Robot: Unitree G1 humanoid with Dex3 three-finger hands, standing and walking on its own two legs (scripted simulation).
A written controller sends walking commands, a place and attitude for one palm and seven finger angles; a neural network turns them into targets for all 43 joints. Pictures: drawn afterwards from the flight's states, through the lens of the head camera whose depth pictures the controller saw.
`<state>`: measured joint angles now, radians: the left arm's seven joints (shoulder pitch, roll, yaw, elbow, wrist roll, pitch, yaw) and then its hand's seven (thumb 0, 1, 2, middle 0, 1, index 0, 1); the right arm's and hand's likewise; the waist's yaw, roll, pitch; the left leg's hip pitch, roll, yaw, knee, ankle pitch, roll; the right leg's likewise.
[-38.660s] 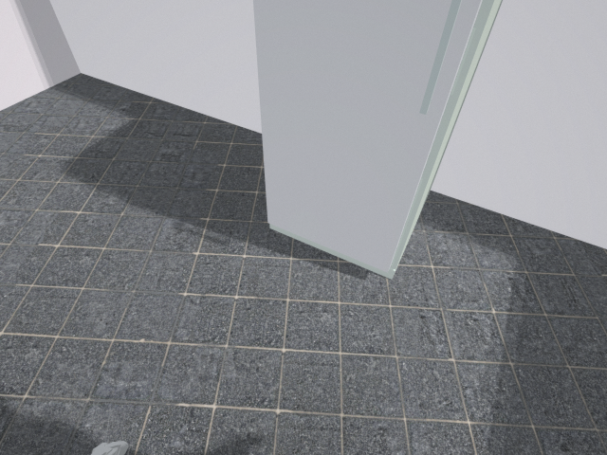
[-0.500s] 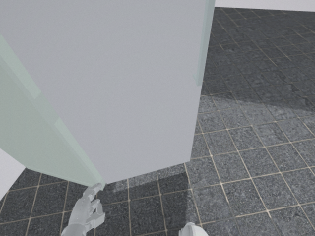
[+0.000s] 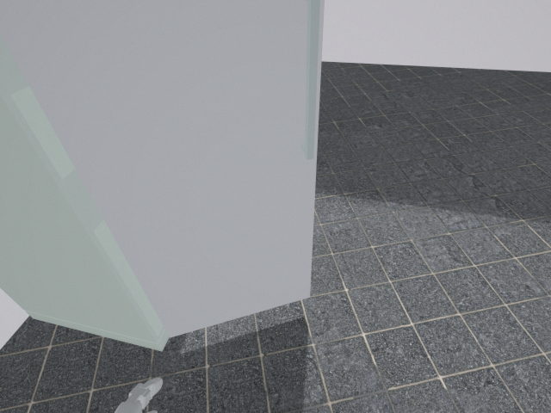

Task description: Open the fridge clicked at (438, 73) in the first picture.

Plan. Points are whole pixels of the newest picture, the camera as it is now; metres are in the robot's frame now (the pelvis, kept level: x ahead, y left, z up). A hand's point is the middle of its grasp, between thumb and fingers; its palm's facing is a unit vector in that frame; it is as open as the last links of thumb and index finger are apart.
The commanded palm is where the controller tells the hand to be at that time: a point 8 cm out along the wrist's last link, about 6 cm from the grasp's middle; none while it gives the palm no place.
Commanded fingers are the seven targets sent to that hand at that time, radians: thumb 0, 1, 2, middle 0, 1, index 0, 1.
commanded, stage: stop stepping back and stand still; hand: right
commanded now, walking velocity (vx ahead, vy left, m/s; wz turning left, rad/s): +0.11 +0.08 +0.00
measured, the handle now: (308, 86) +0.69 -0.04 +0.19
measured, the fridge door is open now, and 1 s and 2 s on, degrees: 59 59 59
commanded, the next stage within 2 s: let the arm hang, fingers relaxed in 0.92 s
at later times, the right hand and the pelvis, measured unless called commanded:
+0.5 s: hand out of the picture +0.24 -0.33 +0.16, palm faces +0.48 +0.77 -0.43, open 7.4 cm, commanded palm +0.17 -0.34 +0.19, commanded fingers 0.00 -0.90 -0.90 0.20 0.30 0.20 0.30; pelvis +0.04 -0.04 +0.01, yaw +0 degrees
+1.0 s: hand (540, 268) +0.25 -0.29 +0.16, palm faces +0.39 +0.77 -0.51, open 7.4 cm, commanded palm none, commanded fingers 0.00 -0.90 -0.90 0.20 0.30 0.20 0.30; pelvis +0.06 -0.02 +0.01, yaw -1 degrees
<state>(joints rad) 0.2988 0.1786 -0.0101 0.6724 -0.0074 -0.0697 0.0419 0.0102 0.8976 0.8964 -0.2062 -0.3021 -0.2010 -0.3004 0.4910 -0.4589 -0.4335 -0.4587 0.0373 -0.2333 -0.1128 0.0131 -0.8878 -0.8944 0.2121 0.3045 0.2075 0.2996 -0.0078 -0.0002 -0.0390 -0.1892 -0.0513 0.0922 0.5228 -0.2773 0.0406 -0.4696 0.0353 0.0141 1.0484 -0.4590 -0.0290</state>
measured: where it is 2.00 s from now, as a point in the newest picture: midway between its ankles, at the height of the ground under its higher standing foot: outside the picture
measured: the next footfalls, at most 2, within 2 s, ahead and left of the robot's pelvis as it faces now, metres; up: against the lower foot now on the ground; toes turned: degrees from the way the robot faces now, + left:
right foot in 0.14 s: +0.06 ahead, -0.13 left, +0.00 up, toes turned -1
left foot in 0.40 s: +0.08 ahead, +0.10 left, +0.00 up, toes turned +1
